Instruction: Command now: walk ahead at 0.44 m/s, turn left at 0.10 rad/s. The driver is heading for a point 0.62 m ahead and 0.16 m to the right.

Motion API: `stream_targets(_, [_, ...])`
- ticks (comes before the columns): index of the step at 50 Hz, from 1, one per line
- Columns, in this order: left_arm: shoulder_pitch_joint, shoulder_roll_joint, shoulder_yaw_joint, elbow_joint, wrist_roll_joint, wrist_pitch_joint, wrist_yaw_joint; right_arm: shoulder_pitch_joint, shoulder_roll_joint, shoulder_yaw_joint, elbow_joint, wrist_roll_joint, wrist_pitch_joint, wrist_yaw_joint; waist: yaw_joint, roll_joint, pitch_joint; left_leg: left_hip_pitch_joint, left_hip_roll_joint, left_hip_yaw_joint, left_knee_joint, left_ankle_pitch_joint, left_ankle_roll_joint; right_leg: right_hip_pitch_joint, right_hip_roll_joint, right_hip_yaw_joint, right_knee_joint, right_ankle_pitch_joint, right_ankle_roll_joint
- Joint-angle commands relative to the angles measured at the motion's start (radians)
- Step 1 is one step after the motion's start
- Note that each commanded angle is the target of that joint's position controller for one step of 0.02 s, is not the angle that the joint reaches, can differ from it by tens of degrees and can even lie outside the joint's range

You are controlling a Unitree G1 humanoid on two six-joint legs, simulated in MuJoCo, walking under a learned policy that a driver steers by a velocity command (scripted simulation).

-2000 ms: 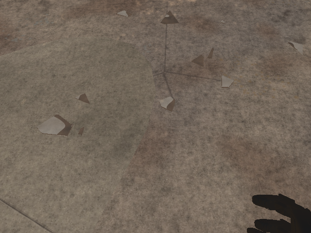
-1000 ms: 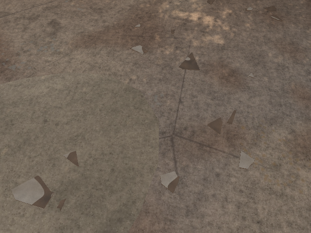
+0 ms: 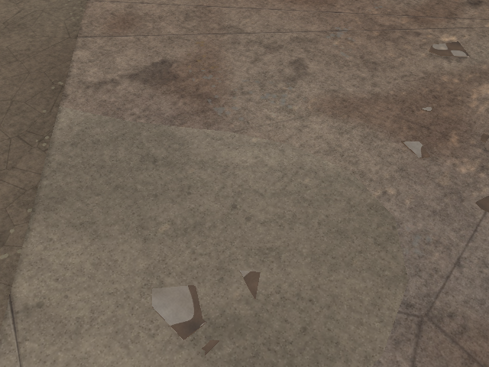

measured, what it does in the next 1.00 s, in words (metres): walks ahead: right foot, then left foot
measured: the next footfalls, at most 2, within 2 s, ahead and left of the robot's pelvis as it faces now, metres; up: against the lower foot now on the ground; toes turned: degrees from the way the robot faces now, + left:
right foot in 0.44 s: +0.41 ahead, -0.12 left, +0.00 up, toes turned -1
left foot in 0.92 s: +0.68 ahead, +0.11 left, +0.00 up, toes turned -7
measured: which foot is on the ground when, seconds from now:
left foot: down 0.00-0.44, up 0.46-0.90, down 0.92-1.00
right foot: up 0.00-0.42, down 0.44-0.94, up 0.96-1.00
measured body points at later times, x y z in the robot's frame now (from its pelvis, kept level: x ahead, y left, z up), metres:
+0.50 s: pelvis +0.26 -0.03 -0.01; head +0.31 -0.03 +0.44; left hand +0.48 +0.22 -0.10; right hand +0.26 -0.31 -0.14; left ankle +0.06 +0.11 -0.66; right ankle +0.37 -0.12 -0.73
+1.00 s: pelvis +0.52 +0.01 +0.00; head +0.56 +0.02 +0.44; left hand +0.58 +0.29 -0.14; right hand +0.71 -0.25 -0.08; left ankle +0.64 +0.11 -0.73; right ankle +0.39 -0.12 -0.68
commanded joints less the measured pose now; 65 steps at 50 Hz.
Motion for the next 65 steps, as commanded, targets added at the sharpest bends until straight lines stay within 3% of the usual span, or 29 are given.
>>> stream_targets(1, [-0.149,0.125,0.020,-0.143,-0.019,-0.055,-0.005,0.224,-0.157,-0.047,0.004,-0.008,-0.023,0.002,-0.131,0.192,-0.010,0.464,0.325,-0.524,-0.330,-0.216,0.229,-0.611,-0.041,0.044,0.345,0.070,-0.044])
stream_targets(3, [-0.155,0.107,0.022,-0.134,0.009,-0.048,-0.009,0.140,-0.119,-0.032,-0.002,-0.013,-0.026,0.005,-0.080,0.153,0.052,0.328,0.257,-0.382,-0.377,-0.022,0.195,-0.536,-0.074,0.049,0.250,0.194,-0.035])
stream_targets(5, [-0.144,0.073,0.015,-0.127,0.011,-0.034,-0.016,0.125,-0.121,-0.034,0.004,-0.014,-0.033,0.001,-0.053,0.136,0.050,0.282,0.232,-0.295,-0.408,0.152,0.191,-0.491,-0.071,0.033,0.199,0.272,-0.016])
stream_targets(11, [-0.329,0.017,-0.013,-0.182,0.013,-0.029,-0.026,0.189,-0.159,-0.043,0.065,-0.004,-0.034,-0.019,-0.096,0.101,0.086,0.232,0.186,-0.126,-0.435,0.301,0.161,-0.408,-0.017,-0.008,-0.185,0.537,0.013])
stream_targets(18, [-0.446,0.052,-0.009,-0.242,0.007,-0.041,-0.058,0.263,-0.192,-0.054,0.140,0.011,-0.014,-0.027,-0.100,0.100,0.102,0.414,0.262,-0.124,-0.342,0.431,0.127,-0.354,0.030,-0.012,-0.372,0.473,-0.059])
stream_targets(20, [-0.336,0.096,0.013,-0.221,0.012,-0.039,-0.050,0.248,-0.214,-0.059,0.144,0.006,-0.002,-0.032,-0.033,0.138,0.008,0.446,0.242,-0.102,-0.180,0.782,0.102,-0.170,0.092,-0.066,-0.374,0.395,-0.098])
stream_targets(21, [-0.183,0.137,0.035,-0.179,0.013,-0.036,-0.039,0.238,-0.203,-0.051,0.142,0.002,0.006,-0.036,0.045,0.131,-0.091,0.388,0.196,-0.064,0.010,0.872,0.073,0.052,0.108,-0.083,-0.383,0.420,-0.131])
stream_targets(22, [0.001,0.205,0.052,-0.146,0.023,-0.031,-0.026,0.254,-0.163,-0.032,0.120,-0.019,0.005,-0.040,0.104,0.041,-0.246,0.156,0.145,-0.041,0.320,0.587,0.040,0.397,-0.069,0.113,-0.325,0.468,-0.196])
stream_targets(23, [0.050,0.272,0.063,-0.125,0.025,-0.032,-0.032,0.412,-0.016,0.010,0.110,-0.013,-0.016,-0.024,0.012,-0.248,-0.409,-0.245,-0.059,-0.079,0.696,-0.244,-0.030,0.739,-0.321,0.652,-0.439,0.214,-0.380])
stream_targets(24, [0.051,0.169,0.040,-0.125,0.007,-0.029,-0.029,0.325,-0.129,-0.012,0.125,0.011,-0.039,-0.018,0.072,-0.170,-0.396,-0.356,-0.032,-0.200,0.799,-0.316,-0.023,0.719,-0.304,0.757,-0.559,0.075,-0.356])
stream_targets(25, [-0.026,0.138,0.029,-0.132,0.008,-0.027,-0.020,0.204,-0.175,-0.026,0.087,0.036,-0.050,-0.014,0.066,-0.124,-0.210,-0.430,0.023,-0.163,0.807,-0.242,-0.015,0.577,-0.271,0.586,-0.581,0.098,-0.305])
stream_targets(26, [-0.093,0.119,0.022,-0.141,0.014,-0.025,-0.016,0.142,-0.168,-0.020,0.072,0.029,-0.057,-0.018,0.033,-0.023,-0.120,-0.401,0.077,-0.133,0.752,-0.149,-0.009,0.415,-0.235,0.471,-0.601,0.188,-0.276])
stream_targets(28, [-0.164,0.077,0.009,-0.150,0.039,-0.031,-0.018,0.135,-0.150,-0.026,0.074,0.003,-0.045,-0.021,-0.038,-0.016,-0.037,-0.293,0.135,-0.128,0.653,-0.058,-0.013,0.190,-0.171,0.335,-0.658,0.346,-0.258])
stream_targets(33, [-0.145,0.116,0.023,-0.124,0.015,-0.045,-0.010,0.075,-0.092,-0.011,0.043,-0.023,-0.021,-0.030,-0.068,-0.020,0.034,-0.281,0.148,-0.098,0.427,0.056,-0.068,0.045,-0.126,0.226,-0.759,0.438,-0.290])
stream_targets(40, [-0.021,0.156,0.038,-0.087,-0.003,-0.013,0.014,-0.172,-0.079,0.000,-0.008,-0.006,-0.052,-0.001,0.020,-0.026,0.064,-0.179,0.060,-0.078,0.006,0.352,-0.094,0.084,-0.083,0.170,-0.687,0.435,-0.219])
stream_targets(43, [0.006,0.148,0.038,-0.072,0.002,0.008,0.025,-0.163,-0.114,-0.015,-0.009,-0.019,-0.066,0.010,0.008,-0.061,0.022,-0.127,0.036,-0.085,-0.075,0.321,-0.055,0.194,-0.103,0.202,-0.550,0.570,-0.169])
stream_targets(45, [-0.021,0.127,0.031,-0.080,0.007,0.017,0.030,-0.051,-0.139,-0.030,0.028,-0.034,-0.073,0.008,-0.056,-0.067,-0.047,0.050,0.020,-0.054,-0.141,0.384,-0.008,0.197,-0.055,0.185,-0.402,0.679,-0.119])
stream_targets(46, [-0.016,0.086,0.015,-0.097,0.021,0.014,0.030,0.034,-0.188,-0.042,0.038,-0.048,-0.077,0.002,-0.088,-0.014,-0.144,0.243,0.118,-0.118,-0.104,0.660,0.038,0.121,0.007,0.148,-0.239,0.572,-0.076])
stream_targets(47, [0.108,0.009,-0.012,-0.099,0.037,0.004,0.028,0.110,-0.244,-0.050,0.039,-0.066,-0.067,-0.003,-0.074,0.206,-0.296,0.600,0.365,-0.368,-0.022,0.962,0.182,-0.162,0.112,0.090,0.075,0.106,-0.005])
stream_targets(48, [0.192,0.034,-0.012,-0.075,0.015,0.003,0.024,0.161,-0.206,-0.047,0.065,-0.038,-0.046,0.005,-0.082,0.329,-0.413,0.671,0.454,-0.562,-0.061,0.881,0.280,-0.269,0.139,0.128,0.267,-0.253,0.024])
stream_targets(49, [0.141,0.119,0.011,-0.070,-0.004,0.014,0.025,0.135,-0.172,-0.038,0.065,-0.019,-0.032,0.011,-0.096,0.215,-0.330,0.573,0.408,-0.529,-0.112,0.670,0.254,-0.323,0.105,0.158,0.351,-0.220,0.033])
stream_targets(51, [-0.012,0.116,0.016,-0.102,0.006,0.047,0.037,-0.006,-0.103,-0.010,0.058,-0.022,-0.022,0.011,-0.068,0.101,-0.139,0.323,0.322,-0.370,-0.181,0.512,0.200,-0.339,0.039,0.106,0.300,-0.116,0.048])
stream_targets(52, [-0.024,0.100,0.017,-0.108,0.016,0.066,0.042,-0.067,-0.081,0.000,0.060,-0.030,-0.021,0.012,-0.032,0.118,-0.098,0.198,0.292,-0.316,-0.216,0.474,0.182,-0.262,0.001,0.106,0.213,-0.069,0.051])
stream_targets(55, [0.011,0.034,0.000,-0.091,0.026,0.086,0.050,-0.136,-0.095,-0.007,0.082,-0.047,-0.019,0.009,0.008,0.183,-0.086,0.020,0.208,-0.169,-0.258,0.528,0.172,-0.033,0.015,0.040,-0.023,0.028,0.065])
stream_targets(58, [-0.023,0.037,-0.004,-0.089,0.028,0.087,0.047,-0.111,-0.112,-0.010,0.119,-0.033,-0.010,0.000,-0.011,0.165,-0.126,0.047,0.218,-0.160,-0.251,0.436,0.178,0.065,0.025,0.023,-0.202,0.186,0.053])
stream_targets(60, [-0.037,0.038,-0.002,-0.085,0.035,0.092,0.042,-0.122,-0.107,-0.003,0.134,-0.021,0.002,-0.002,0.002,0.146,-0.101,-0.001,0.191,-0.153,-0.249,0.166,0.140,0.158,0.041,0.003,-0.344,0.304,0.029])
stream_targets(62, [-0.090,0.076,0.001,-0.116,0.055,0.096,0.045,-0.073,-0.060,0.017,0.164,-0.029,0.005,0.001,-0.016,0.085,-0.040,-0.068,0.127,-0.142,-0.235,-0.135,0.041,0.206,-0.029,0.090,-0.452,0.380,-0.015])
stream_targets(63, [-0.133,0.148,0.014,-0.130,0.046,0.097,0.051,-0.024,-0.068,0.013,0.172,-0.038,0.007,0.002,-0.075,-0.024,0.009,-0.070,0.057,-0.088,-0.208,-0.195,-0.006,0.131,-0.068,0.125,-0.458,0.302,-0.053])
stream_targets(65, [-0.165,0.075,0.002,-0.119,0.043,0.087,0.044,-0.048,-0.083,0.010,0.183,-0.035,0.019,-0.012,-0.062,-0.083,0.056,0.063,0.027,-0.039,-0.155,-0.080,-0.039,-0.046,-0.020,0.106,-0.509,0.029,-0.053])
